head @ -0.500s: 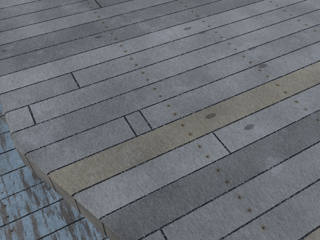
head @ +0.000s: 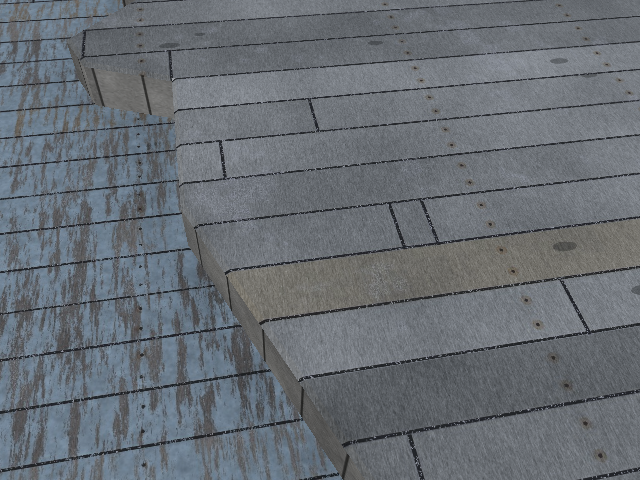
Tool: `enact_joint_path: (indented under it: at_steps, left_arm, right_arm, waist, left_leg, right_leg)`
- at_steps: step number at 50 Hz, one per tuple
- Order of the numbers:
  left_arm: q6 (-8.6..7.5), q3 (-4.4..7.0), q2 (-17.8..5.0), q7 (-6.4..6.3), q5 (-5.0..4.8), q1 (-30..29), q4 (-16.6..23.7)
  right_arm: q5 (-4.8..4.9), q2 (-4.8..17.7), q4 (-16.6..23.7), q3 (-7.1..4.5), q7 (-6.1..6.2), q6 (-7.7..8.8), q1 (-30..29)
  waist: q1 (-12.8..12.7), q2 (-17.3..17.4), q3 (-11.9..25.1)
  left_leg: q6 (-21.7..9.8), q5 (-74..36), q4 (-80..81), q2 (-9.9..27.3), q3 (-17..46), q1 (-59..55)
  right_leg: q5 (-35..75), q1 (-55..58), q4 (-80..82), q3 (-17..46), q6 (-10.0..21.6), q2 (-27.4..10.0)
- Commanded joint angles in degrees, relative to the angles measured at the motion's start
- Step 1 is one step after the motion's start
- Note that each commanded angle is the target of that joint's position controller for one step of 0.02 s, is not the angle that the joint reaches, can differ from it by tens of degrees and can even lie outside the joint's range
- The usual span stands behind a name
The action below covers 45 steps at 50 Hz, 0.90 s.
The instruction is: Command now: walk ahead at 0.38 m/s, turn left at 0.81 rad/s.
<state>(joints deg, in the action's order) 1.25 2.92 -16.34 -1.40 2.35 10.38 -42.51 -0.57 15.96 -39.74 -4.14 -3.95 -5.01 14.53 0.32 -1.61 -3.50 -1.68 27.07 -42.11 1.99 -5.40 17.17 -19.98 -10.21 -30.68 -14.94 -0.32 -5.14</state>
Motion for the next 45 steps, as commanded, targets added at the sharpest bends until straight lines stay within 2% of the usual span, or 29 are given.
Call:
enact_joint_path:
  at_steps: [1,2,3,4,5,6,8,11,15,18,20,22,23,25,26,27,28,29,30,31,32,34,36,39,41,42,43,44,45]
  left_arm:
    - [-0.79,3.09,-10.1,0.65,-0.23,-4.1,4.4]
    - [-0.66,2.43,-7.5,0.79,0.15,-5.3,4.8]
    - [-0.91,0.40,-1.0,1.48,0.04,-9.2,8.1]
    - [-1.97,0.23,-2.2,2.11,1.37,-16.3,11.7]
    - [-3.18,0.60,-4.3,2.98,0.59,-17.1,12.1]
    - [-4.20,0.98,-6.0,3.78,-0.02,-12.5,10.2]
    - [-4.25,1.41,-7.6,4.07,1.17,-6.5,6.8]
    - [-2.81,0.75,-5.9,4.09,0.89,-7.0,6.6]
    - [-2.91,-0.37,-3.9,4.04,0.28,-12.1,8.2]
    - [-3.07,-1.11,-2.9,3.69,0.19,-16.7,9.6]
    - [-3.31,-1.85,-2.2,3.63,-0.27,-18.0,10.8]
    - [-3.44,-2.41,-1.8,3.62,-1.09,-12.7,9.1]
    - [-3.32,-2.11,-2.0,3.50,-1.36,-7.4,7.7]
    - [-2.20,0.68,-7.7,2.12,-2.43,16.7,0.3]
    - [-2.18,2.27,-10.7,1.80,-2.45,27.4,-3.5]
    - [-2.25,3.64,-12.8,1.25,-2.21,32.7,-6.5]
    - [-2.68,2.36,-10.7,1.51,-1.16,27.4,-7.3]
    - [-2.70,2.37,-10.0,1.60,-0.69,17.3,-4.8]
    - [-2.86,2.25,-6.0,1.76,-0.80,12.5,-2.5]
    - [-3.26,2.21,-4.8,1.75,-1.00,12.0,-2.8]
    - [-3.85,1.79,-4.0,1.85,-1.33,12.5,-4.1]
    - [-5.50,1.23,-3.9,1.30,-2.20,14.2,-6.2]
    - [-6.46,1.36,-6.3,1.58,-2.60,10.1,-4.7]
    - [-6.24,1.49,-5.6,0.27,-2.96,11.9,-3.9]
    - [-5.92,2.71,-8.2,0.28,-3.36,14.5,-3.8]
    - [-5.88,3.20,-9.2,0.25,-2.93,14.1,-3.1]
    - [-6.27,3.81,-9.9,0.11,-1.92,11.0,-1.4]
    - [-6.72,4.00,-9.9,0.48,-0.96,5.7,0.0]
    - [-7.07,4.05,-8.6,1.25,-1.33,-0.7,2.4]
  right_arm:
    - [0.03,4.3,3.2,-1.38,-1.36,1.77,3.8]
    - [-0.24,6.1,-1.4,-2.36,-0.53,2.72,14.0]
    - [-0.36,13.7,-2.6,-4.27,0.62,3.52,21.2]
    - [-0.66,13.6,0.4,-3.52,1.56,3.90,17.6]
    - [-0.52,12.2,0.9,-2.89,2.52,3.78,13.4]
    - [-0.41,11.3,1.6,-2.47,3.01,4.10,10.7]
    - [0.05,10.3,2.3,-1.91,3.29,5.21,8.3]
    - [0.59,9.2,0.4,-1.34,2.80,7.30,10.9]
    - [0.41,7.6,-2.8,-0.55,3.37,8.70,16.0]
    - [0.01,6.5,-5.3,0.28,3.82,9.39,20.3]
    - [-0.74,6.0,-6.7,0.79,4.18,9.78,20.2]
    - [-0.97,5.8,-6.0,1.49,4.52,10.28,14.0]
    - [-0.96,8.1,-6.1,1.09,5.12,10.71,12.9]
    - [-2.52,13.0,-5.9,-0.73,5.92,10.17,5.6]
    - [-1.89,14.1,-4.9,-1.47,5.92,9.48,0.6]
    - [-2.12,10.2,-3.6,-0.68,5.46,9.94,-4.8]
    - [-3.16,-3.3,0.0,3.58,4.25,12.03,-3.7]
    - [-0.75,-1.7,2.0,3.68,3.07,12.69,9.3]
    - [-2.42,4.4,0.5,3.31,2.56,13.02,6.1]
    - [-3.62,5.6,1.6,2.94,2.42,12.99,0.5]
    - [-4.81,3.6,3.1,3.57,2.61,12.37,-3.6]
    - [-4.59,-0.6,6.5,5.11,2.93,9.73,-6.5]
    - [-4.26,-1.0,11.3,6.17,3.14,8.88,-12.6]
    - [-2.60,-0.7,15.0,6.73,2.81,9.35,-17.9]
    - [-0.67,-1.9,14.5,6.94,3.72,9.35,-17.9]
    - [-0.16,-0.9,12.4,6.40,4.58,8.79,-13.0]
    - [0.91,2.3,12.0,5.09,5.63,9.12,-8.5]
    - [1.61,6.7,9.0,2.94,6.51,9.54,3.4]
    - [1.98,8.1,4.4,1.50,7.15,10.34,15.9]
  waist:
    - [3.1,-2.9,2.9]
    - [7.2,6.1,3.9]
    - [10.6,24.4,2.2]
    - [10.9,16.5,-2.1]
    - [8.4,10.3,-4.7]
    - [5.2,8.1,-4.1]
    - [2.2,5.9,-2.1]
    - [1.8,4.7,-2.6]
    - [4.0,6.7,-2.9]
    - [6.0,7.9,-3.2]
    - [4.6,6.5,-4.4]
    - [0.1,5.7,-1.6]
    - [-2.9,9.1,1.6]
    - [-14.8,12.6,10.3]
    - [-20.4,8.5,10.3]
    - [-21.7,-2.0,7.3]
    - [-9.6,-13.6,3.6]
    - [-0.1,-18.3,11.9]
    - [-0.6,-5.3,7.4]
    - [-0.8,2.2,3.3]
    - [0.3,7.0,-0.4]
    - [2.6,6.0,-4.1]
    - [4.5,6.2,-7.2]
    - [1.2,3.1,-4.0]
    - [-2.1,0.1,2.8]
    - [-1.2,-1.6,7.0]
    - [2.3,-7.5,8.0]
    - [9.5,-5.9,14.6]
    - [16.6,-1.7,19.1]
  left_leg:
    - [-4.4,-2.6,11.0,-3.4,-3.4,-12.6]
    - [-7.2,1.8,16.5,-2.9,2.1,-23.5]
    - [-13.8,21.1,26.3,12.5,31.8,-29.8]
    - [-17.6,23.3,34.5,17.4,49.5,-25.6]
    - [-17.3,21.7,34.4,16.9,44.1,-22.6]
    - [-15.9,16.5,34.2,14.3,38.7,-20.6]
    - [-13.7,6.2,35.0,8.7,31.0,-18.4]
    - [-12.9,-4.6,35.9,5.4,25.5,-16.5]
    - [-12.5,-17.7,36.4,4.3,21.7,-19.0]
    - [-11.6,-34.3,35.0,6.0,19.0,-27.8]
    - [-10.0,-47.3,35.3,6.6,14.4,-29.2]
    - [-6.6,-77.1,33.6,5.4,6.9,-21.0]
    - [-5.5,-90.6,30.5,7.2,6.8,-18.5]
    - [-3.2,-105.6,9.5,9.5,5.3,-19.1]
    - [-2.2,-99.5,-10.5,5.6,2.1,-15.1]
    - [-1.3,-52.6,-43.0,-4.8,3.7,0.7]
    - [-1.9,-3.4,-57.6,-11.1,9.4,21.0]
    - [-0.6,-8.3,-57.2,-9.7,16.0,29.1]
    - [-1.4,-13.4,-56.4,-5.5,14.9,29.6]
    - [-1.4,-13.4,-55.4,-3.9,14.2,29.9]
    - [-1.0,-12.3,-54.9,-2.5,13.4,29.9]
    - [0.5,-9.5,-59.9,-0.2,10.2,35.6]
    - [1.9,-10.2,-43.8,2.1,6.9,30.2]
    - [3.2,-21.7,-19.1,2.0,1.9,13.4]
    - [3.1,-32.2,-3.5,-2.4,1.5,1.4]
    - [3.3,-31.5,-2.0,-5.1,1.5,-0.4]
    - [3.0,-30.7,4.3,-2.8,6.2,-2.9]
    - [2.4,-33.6,10.1,-1.5,7.5,-9.2]
    - [3.4,-45.2,21.2,-1.0,5.5,-20.9]
  right_leg:
    - [-21.6,-9.5,12.4,10.1,4.7,-13.7]
    - [-21.2,-17.8,-2.3,4.2,2.1,-8.9]
    - [-19.6,-36.5,-28.7,-1.4,-1.7,1.3]
    - [-15.3,-48.2,-36.4,12.4,-1.7,5.5]
    - [-7.8,-49.4,-38.5,16.5,-1.2,1.6]
    - [-0.8,-46.2,-36.9,16.6,-1.3,0.6]
    - [5.1,-39.7,-34.4,15.9,-2.0,0.4]
    - [9.4,-38.7,-31.3,13.9,-2.5,1.1]
    - [12.9,-40.4,-25.7,10.9,-1.7,1.9]
    - [9.7,-47.2,-29.5,7.9,1.6,1.8]
    - [7.8,-46.4,-27.9,6.4,4.6,2.3]
    - [11.9,-27.1,-19.6,3.2,7.9,6.3]
    - [14.3,-15.5,-18.8,5.0,8.6,8.7]
    - [9.3,2.6,-18.6,8.5,9.3,11.7]
    - [10.3,10.5,-6.9,7.9,10.7,12.3]
    - [6.7,18.5,-1.2,17.7,13.9,8.9]
    - [28.6,21.4,-5.3,37.1,14.4,0.0]
    - [5.5,24.6,13.8,66.5,23.5,-8.7]
    - [-11.9,17.3,18.7,68.4,24.8,-9.2]
    - [-13.7,9.4,18.9,63.5,23.9,-8.1]
    - [-7.9,1.5,18.4,56.6,21.9,-4.9]
    - [2.4,-8.9,17.6,47.6,21.0,-1.8]
    - [8.5,-22.5,21.7,39.4,18.1,3.8]
    - [40.7,-25.4,22.4,32.1,15.4,8.0]
    - [52.2,-15.7,20.0,31.4,12.4,9.0]
    - [68.4,-7.4,13.4,31.2,11.2,9.0]
    - [70.4,-2.5,3.7,35.8,9.9,6.3]
    - [74.9,4.3,-9.4,36.7,9.2,7.1]
    - [68.6,3.5,-25.5,34.1,7.7,9.8]
